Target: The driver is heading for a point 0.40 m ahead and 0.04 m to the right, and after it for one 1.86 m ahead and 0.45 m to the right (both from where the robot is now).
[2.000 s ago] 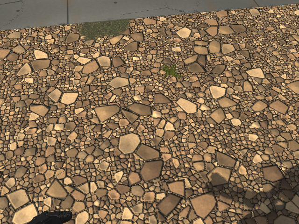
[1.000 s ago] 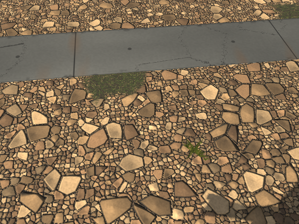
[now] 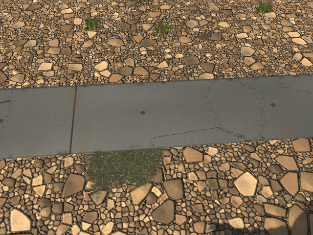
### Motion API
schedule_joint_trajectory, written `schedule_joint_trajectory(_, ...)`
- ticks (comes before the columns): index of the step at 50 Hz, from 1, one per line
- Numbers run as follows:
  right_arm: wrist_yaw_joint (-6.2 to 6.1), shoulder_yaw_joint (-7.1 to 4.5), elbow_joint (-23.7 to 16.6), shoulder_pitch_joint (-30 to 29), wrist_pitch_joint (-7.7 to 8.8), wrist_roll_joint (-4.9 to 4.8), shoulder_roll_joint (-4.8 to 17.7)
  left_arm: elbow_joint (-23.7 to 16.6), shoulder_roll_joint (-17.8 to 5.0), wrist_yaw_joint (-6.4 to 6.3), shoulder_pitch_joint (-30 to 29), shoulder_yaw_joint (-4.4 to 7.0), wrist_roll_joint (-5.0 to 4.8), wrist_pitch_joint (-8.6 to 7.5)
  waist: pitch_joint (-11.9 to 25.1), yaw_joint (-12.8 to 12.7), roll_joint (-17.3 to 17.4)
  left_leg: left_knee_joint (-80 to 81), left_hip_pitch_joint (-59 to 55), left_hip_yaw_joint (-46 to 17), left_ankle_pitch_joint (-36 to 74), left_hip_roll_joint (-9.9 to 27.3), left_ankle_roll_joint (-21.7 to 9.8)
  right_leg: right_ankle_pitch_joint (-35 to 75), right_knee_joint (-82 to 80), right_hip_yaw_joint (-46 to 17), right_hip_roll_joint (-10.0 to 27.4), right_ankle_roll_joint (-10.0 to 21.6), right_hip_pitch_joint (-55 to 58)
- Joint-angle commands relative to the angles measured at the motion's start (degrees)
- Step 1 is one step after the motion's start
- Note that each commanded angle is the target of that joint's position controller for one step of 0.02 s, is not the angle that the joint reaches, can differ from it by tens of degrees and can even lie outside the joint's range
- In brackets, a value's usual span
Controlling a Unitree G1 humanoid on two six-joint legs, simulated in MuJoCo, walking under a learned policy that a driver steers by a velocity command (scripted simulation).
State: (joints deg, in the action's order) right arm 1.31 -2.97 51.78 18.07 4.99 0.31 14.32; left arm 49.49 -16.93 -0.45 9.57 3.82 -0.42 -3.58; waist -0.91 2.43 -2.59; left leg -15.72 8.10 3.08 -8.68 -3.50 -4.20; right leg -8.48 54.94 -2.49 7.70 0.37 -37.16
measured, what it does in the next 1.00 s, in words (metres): walks ahead: right foot, then left foot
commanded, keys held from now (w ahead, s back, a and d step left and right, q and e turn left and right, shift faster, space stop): w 0.30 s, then no key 0.70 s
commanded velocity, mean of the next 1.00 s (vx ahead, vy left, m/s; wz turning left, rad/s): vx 0.26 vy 0.00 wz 0.00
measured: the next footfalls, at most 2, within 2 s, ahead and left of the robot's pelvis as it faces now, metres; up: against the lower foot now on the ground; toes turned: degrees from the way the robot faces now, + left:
right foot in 0.28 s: +0.34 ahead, -0.16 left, +0.00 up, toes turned -3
left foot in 0.72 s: +0.46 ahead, +0.07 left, +0.00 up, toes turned +0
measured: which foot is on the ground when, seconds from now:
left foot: down 0.00-0.28, up 0.30-0.70, down 0.72-1.00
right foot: up 0.00-0.26, down 0.28-1.00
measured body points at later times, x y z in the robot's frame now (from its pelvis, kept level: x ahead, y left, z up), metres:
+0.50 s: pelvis +0.27 -0.07 +0.00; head +0.30 -0.09 +0.44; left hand +0.35 +0.20 -0.13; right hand +0.36 -0.35 -0.14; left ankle +0.28 +0.09 -0.68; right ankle +0.30 -0.16 -0.75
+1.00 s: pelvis +0.37 -0.04 -0.01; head +0.39 -0.03 +0.44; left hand +0.43 +0.23 -0.16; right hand +0.50 -0.29 -0.14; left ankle +0.42 +0.07 -0.75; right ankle +0.30 -0.16 -0.75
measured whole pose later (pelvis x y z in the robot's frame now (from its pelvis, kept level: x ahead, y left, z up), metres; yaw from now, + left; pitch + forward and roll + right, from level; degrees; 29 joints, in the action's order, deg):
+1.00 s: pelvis +0.37 -0.04 -0.01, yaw -1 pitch +0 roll +0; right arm -0.8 -2.7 56.4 4.9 0.8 0.0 12.6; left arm 60.2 -14.1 -1.7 10.3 1.8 0.3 0.6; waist -1.7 -1.0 -0.4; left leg -29.7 18.3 0.8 -11.5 0.0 -1.1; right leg -20.4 26.8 2.4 0.4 -0.2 -6.5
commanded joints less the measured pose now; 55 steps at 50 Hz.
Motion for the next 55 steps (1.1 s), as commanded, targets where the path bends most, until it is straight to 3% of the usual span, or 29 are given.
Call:
schedule_joint_trajectory(1,-0.99,-1.81,-2.9,-1.9,0.76,-0.3,9.0,-3.1,-2.2,0.16,-1.5,0.5,0.29,-0.51,-0.8,-1.5,6.0,9.4,-0.2,-9.2,10.3,14.6,-8.0,9.6,-8.6,-0.3,0.7,-1.0,-2.1)
schedule_joint_trajectory(4,-1.43,-1.88,-1.4,1.0,0.45,-0.78,9.7,-4.6,-1.1,0.83,-7.5,-0.12,-0.05,-0.99,-2.2,0.7,5.9,9.8,-1.4,-6.8,8.8,13.9,-7.1,15.1,-17.7,1.5,-1.2,-0.9,0.1)
schedule_joint_trajectory(9,-1.78,-2.3,1.5,5.0,-0.96,-1.26,10.4,-7.4,-1.6,2.46,-13.9,-0.5,-0.61,-1.69,-4.2,2.1,5.9,6.1,-10.4,-7.4,11.3,17.8,-6.7,11.1,-24.7,1.4,-2.6,0.8,-1.6)
schedule_joint_trajectory(12,-2.12,-2.82,1.6,3.3,-1.76,-1.45,11.5,-6.8,-4.0,2.99,-9.9,0.31,-0.6,-2.1,-1.4,-1.3,7.5,0.0,-13.7,-7.3,24.3,18.8,-5.1,4.7,-26.5,3.1,-4.9,3.2,5.9)
schedule_joint_trajectory(13,-2.18,-2.77,1.4,2.0,-2.1,-1.49,11.4,-5.0,-5.5,2.81,-3.9,1.26,-0.42,-2.15,2.2,-4.8,7.6,-7.1,-12.8,-5.5,33.4,17.0,-4.0,4.8,-27.8,5.0,-6.9,4.6,14.7)
schedule_joint_trajectory(14,-2.26,-2.1,0.9,2.0,-2.31,-1.13,9.8,-2.0,-8.5,2.31,5.9,2.71,-0.14,-2.1,8.8,-8.7,6.1,-18.9,-7.1,-3.2,33.2,13.7,-2.3,6.3,-26.7,4.0,-6.1,6.6,29.5)
schedule_joint_trajectory(15,-1.94,-0.49,-0.6,6.8,-1.68,-0.21,5.1,-0.5,-14.0,1.85,14.3,4.03,0.96,-1.95,18.4,-8.6,-3.7,-40.5,12.8,-0.4,14.2,7.4,1.2,3.9,-25.7,-15.8,8.1,13.7,52.7)
schedule_joint_trajectory(16,-1.64,0.64,0.4,9.5,-0.42,-0.2,1.8,0.3,-13.3,2.11,15.5,3.59,0.47,-1.68,23.2,-7.6,-13.2,-53.4,26.6,-5.7,-24.9,-0.7,3.3,1.1,-34.3,-36.5,15.4,19.0,60.7)
schedule_joint_trajectory(17,-1.37,-0.97,-0.1,4.5,0.55,-1.66,8.1,-0.4,-8.9,2.01,12.5,2.15,0.1,-1.74,17.2,-8.5,-8.1,-59.1,31.6,-10.2,-25.4,2.5,2.7,4.2,-35.4,-31.9,13.6,16.6,55.9)
schedule_joint_trajectory(18,-1.42,-1.32,-1.2,0.7,1.04,-2.41,9.4,-1.5,-7.4,1.8,7.0,1.55,0.33,-1.76,10.5,-6.9,-5.3,-58.9,32.4,-8.3,-21.0,5.1,2.5,15.4,-35.4,-22.7,12.3,14.9,47.3)
schedule_joint_trajectory(19,-1.81,-1.46,-1.1,-1.1,0.92,-1.79,9.0,-2.1,-5.6,1.88,3.1,0.97,0.6,-1.76,7.1,-5.1,-1.0,-56.1,29.8,-7.0,-17.4,7.4,3.0,25.5,-35.9,-15.8,9.8,13.8,39.5)
schedule_joint_trajectory(20,-2.15,-1.84,-0.9,-1.0,0.23,-1.23,8.4,-2.2,-4.0,2.04,0.8,0.55,0.89,-1.86,5.1,-3.2,-0.6,-52.9,26.4,-6.7,-15.3,9.0,3.5,31.0,-37.0,-10.9,7.8,12.9,33.4)
schedule_joint_trajectory(22,-2.45,-1.57,0.0,1.5,-1.56,-0.97,5.5,-1.2,-2.8,2.18,-0.6,0.11,1.6,-2.15,5.3,-0.6,-2.0,-48.9,19.6,-6.3,-12.7,9.6,4.3,36.5,-39.3,-6.1,5.9,12.8,26.8)
schedule_joint_trajectory(26,-2.91,-0.92,-1.2,-1.7,-2.84,-0.09,3.4,0.6,-4.7,0.91,-2.4,0.19,1.57,-1.85,5.3,0.5,-2.5,-33.3,16.3,-5.2,-3.2,9.4,5.8,41.2,-40.5,1.0,3.4,12.6,23.6)
schedule_joint_trajectory(31,-2.57,-1.0,-2.1,-8.3,-3.42,-0.4,4.8,3.8,-5.8,0.29,0.5,0.11,1.19,-0.3,5.5,-2.4,-2.0,-21.1,12.5,-4.7,4.3,7.8,5.5,31.8,-40.2,0.9,3.6,11.6,26.7)
schedule_joint_trajectory(34,-2.42,-1.32,-1.9,-8.8,-3.4,0.16,5.3,4.9,-5.1,0.08,-0.8,-0.27,0.33,0.64,4.1,-1.1,-1.4,-13.5,8.7,-4.1,4.8,6.9,3.8,22.2,-36.5,-0.6,3.5,10.0,26.7)
schedule_joint_trajectory(35,-2.45,-1.56,-1.4,-8.0,-3.25,0.63,5.9,5.4,-4.1,0.02,0.2,-0.6,-0.02,0.81,4.0,-0.5,-0.2,-8.4,5.0,-4.4,10.8,6.9,2.8,17.1,-34.2,-0.6,1.5,7.8,26.2)
schedule_joint_trajectory(36,-2.76,-2.11,-1.1,-7.4,-3.1,0.97,8.5,5.8,-2.5,-0.05,2.8,-1.07,0.8,0.7,5.1,-1.7,3.5,-7.5,-0.1,-8.1,25.4,10.6,1.6,10.7,-31.0,0.5,-1.5,5.0,24.7)
schedule_joint_trajectory(37,-3.08,-2.41,-1.4,-8.9,-3.31,0.83,11.1,7.0,-1.7,0.01,9.0,-1.09,1.77,0.46,6.9,-6.4,9.4,-10.8,-5.4,-11.5,33.4,14.4,-2.0,-1.2,-29.6,2.5,-5.7,2.5,20.6)
schedule_joint_trajectory(38,-2.93,-1.58,-0.8,-9.9,-3.74,0.51,7.3,7.7,-0.2,-0.35,9.7,-1.57,1.7,0.83,8.0,-6.2,12.3,-10.7,-4.5,-12.6,28.6,15.2,-4.7,-7.9,-30.0,3.4,-6.6,0.8,21.1)
schedule_joint_trajectory(39,-2.47,-1.22,-0.9,-11.7,-4.03,0.0,5.2,7.4,-1.4,-0.61,7.0,-1.5,1.41,1.55,6.5,-5.4,10.8,-9.9,-1.5,-12.3,20.5,13.5,-3.9,-7.2,-31.5,3.4,-6.5,0.3,22.5)
schedule_joint_trajectory(41,-1.95,-1.15,-0.9,-13.3,-4.02,-0.01,5.4,7.5,-3.7,-1.21,3.7,-0.96,0.69,3.04,4.3,-4.1,7.6,-10.0,1.3,-9.6,16.4,10.3,-1.3,-4.5,-31.5,3.4,-6.2,0.7,23.2)
schedule_joint_trajectory(43,-1.88,-1.32,0.3,-12.7,-3.49,-0.13,6.1,7.9,-3.6,-1.36,3.8,-0.98,0.87,3.86,4.9,-4.0,6.9,-10.8,0.9,-8.6,18.6,9.5,-0.7,-1.3,-31.6,2.9,-5.6,0.8,24.8)
schedule_joint_trajectory(47,-2.19,-1.21,2.1,-12.8,-3.47,-0.29,5.7,9.1,-3.2,-1.38,3.4,-0.93,0.66,3.87,6.0,-3.5,4.8,-12.4,-1.1,-7.7,23.2,8.9,-1.2,3.0,-31.0,2.9,-5.1,0.5,26.3)
schedule_joint_trajectory(55,-2.57,-1.18,4.2,-14.9,-4.58,-0.39,5.3,11.6,-2.3,-1.66,4.2,-1.1,0.76,4.27,3.5,-3.5,3.0,-11.6,-0.1,-6.9,16.8,7.8,-1.2,-0.3,-31.7,3.4,-5.0,0.0,25.8)
Keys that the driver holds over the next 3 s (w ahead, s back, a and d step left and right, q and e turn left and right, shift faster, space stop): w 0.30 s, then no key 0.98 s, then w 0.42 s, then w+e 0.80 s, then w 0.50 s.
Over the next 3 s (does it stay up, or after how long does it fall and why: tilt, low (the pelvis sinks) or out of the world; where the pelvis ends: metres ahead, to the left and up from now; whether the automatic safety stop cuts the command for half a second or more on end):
stays up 1.15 -0.23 -0.02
